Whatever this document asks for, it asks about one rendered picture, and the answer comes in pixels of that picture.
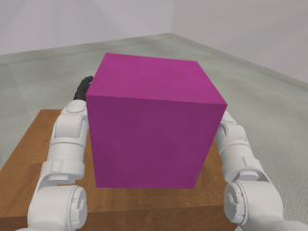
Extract robot right upper arm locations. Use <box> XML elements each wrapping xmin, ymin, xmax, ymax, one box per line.
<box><xmin>223</xmin><ymin>180</ymin><xmax>308</xmax><ymax>231</ymax></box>

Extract pedestal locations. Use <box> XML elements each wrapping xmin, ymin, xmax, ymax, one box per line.
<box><xmin>0</xmin><ymin>109</ymin><xmax>239</xmax><ymax>231</ymax></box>

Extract robot left upper arm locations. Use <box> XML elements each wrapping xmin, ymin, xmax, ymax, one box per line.
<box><xmin>15</xmin><ymin>185</ymin><xmax>88</xmax><ymax>231</ymax></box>

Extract robot left forearm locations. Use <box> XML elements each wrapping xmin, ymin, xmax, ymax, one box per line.
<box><xmin>27</xmin><ymin>99</ymin><xmax>90</xmax><ymax>226</ymax></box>

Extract robot right forearm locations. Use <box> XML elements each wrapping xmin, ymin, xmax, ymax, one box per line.
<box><xmin>214</xmin><ymin>111</ymin><xmax>284</xmax><ymax>216</ymax></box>

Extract left robot hand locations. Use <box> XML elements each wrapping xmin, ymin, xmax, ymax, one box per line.
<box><xmin>73</xmin><ymin>76</ymin><xmax>93</xmax><ymax>102</ymax></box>

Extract carton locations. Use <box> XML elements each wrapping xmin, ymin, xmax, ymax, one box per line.
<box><xmin>85</xmin><ymin>53</ymin><xmax>228</xmax><ymax>190</ymax></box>

